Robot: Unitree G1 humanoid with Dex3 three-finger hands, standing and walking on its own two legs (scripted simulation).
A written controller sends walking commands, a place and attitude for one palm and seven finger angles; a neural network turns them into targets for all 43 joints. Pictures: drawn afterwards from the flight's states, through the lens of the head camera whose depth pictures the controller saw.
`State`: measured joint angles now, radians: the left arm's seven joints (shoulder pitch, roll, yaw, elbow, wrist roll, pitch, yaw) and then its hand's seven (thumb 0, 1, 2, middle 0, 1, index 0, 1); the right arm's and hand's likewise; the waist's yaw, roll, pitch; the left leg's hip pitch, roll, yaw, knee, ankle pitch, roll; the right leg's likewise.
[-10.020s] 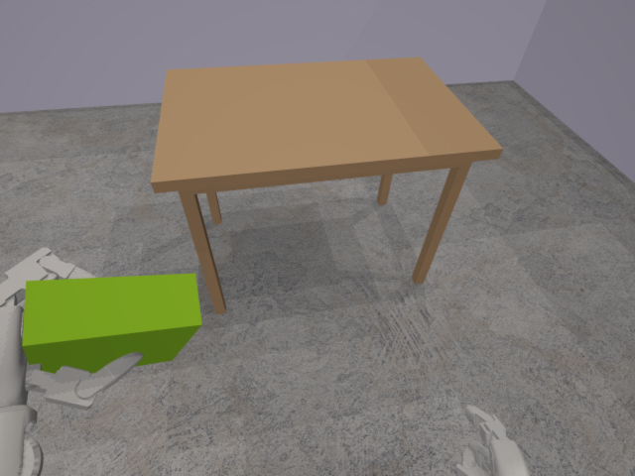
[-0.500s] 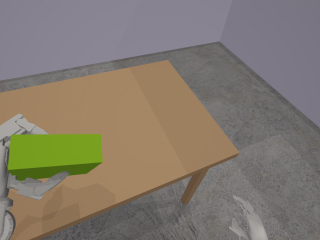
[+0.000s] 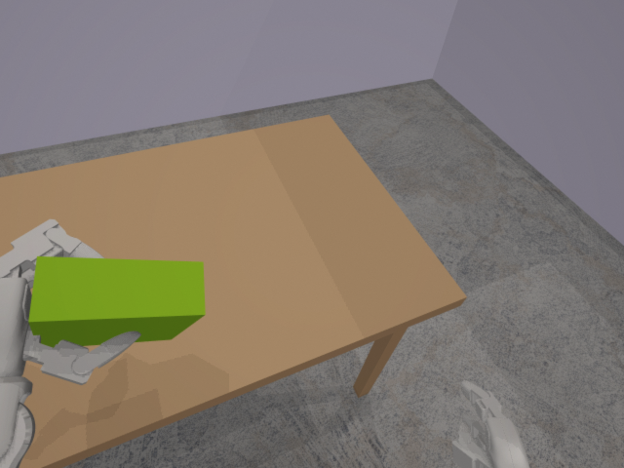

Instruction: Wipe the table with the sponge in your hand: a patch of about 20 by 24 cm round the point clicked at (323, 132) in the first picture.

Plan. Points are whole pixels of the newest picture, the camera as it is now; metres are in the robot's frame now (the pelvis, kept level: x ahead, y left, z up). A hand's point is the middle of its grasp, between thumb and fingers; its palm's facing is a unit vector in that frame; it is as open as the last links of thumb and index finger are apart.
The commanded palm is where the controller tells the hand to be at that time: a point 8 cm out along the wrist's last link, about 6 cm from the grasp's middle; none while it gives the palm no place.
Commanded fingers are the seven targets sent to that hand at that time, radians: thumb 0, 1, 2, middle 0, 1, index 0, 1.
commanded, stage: come to a stop and stand still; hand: left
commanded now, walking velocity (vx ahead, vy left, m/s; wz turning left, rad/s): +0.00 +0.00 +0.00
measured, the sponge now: (142, 306) +0.24 +0.20 +0.12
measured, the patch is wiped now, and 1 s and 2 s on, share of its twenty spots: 0.00 0.00 0.00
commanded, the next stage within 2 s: look again from close up in 1.18 s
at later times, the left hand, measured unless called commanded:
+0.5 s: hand (69, 296) +0.23 +0.27 +0.14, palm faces +0.34 -0.81 -0.48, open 9.5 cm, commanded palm +0.17 +0.29 +0.17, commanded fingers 0.00 0.10 1.30 -1.20 -1.60 -1.20 -1.60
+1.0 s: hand (91, 323) +0.20 +0.23 +0.15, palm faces +0.36 -0.85 -0.39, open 9.5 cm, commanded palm +0.15 +0.26 +0.17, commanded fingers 0.00 0.10 1.30 -1.20 -1.60 -1.20 -1.60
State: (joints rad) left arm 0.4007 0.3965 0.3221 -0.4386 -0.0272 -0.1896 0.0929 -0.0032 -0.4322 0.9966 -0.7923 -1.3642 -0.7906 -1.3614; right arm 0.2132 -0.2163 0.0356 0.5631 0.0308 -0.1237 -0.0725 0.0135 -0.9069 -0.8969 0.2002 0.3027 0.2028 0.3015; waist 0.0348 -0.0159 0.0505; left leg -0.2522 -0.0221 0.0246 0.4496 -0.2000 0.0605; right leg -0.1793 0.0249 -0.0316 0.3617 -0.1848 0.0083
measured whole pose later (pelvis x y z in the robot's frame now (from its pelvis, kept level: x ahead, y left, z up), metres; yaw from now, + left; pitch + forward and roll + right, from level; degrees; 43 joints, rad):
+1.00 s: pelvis -0.02 -0.02 +0.00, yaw -1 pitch -1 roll -1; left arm 0.42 0.37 0.33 -0.43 -0.03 -0.15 0.10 0.00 -0.43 1.00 -0.79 -1.37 -0.79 -1.36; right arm 0.23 -0.22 0.05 0.57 0.01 -0.11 -0.04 0.01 -0.91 -0.90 0.20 0.30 0.20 0.30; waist 0.02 0.00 0.01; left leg -0.26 -0.01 0.03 0.45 -0.18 0.04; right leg -0.21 0.04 -0.02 0.41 -0.19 -0.02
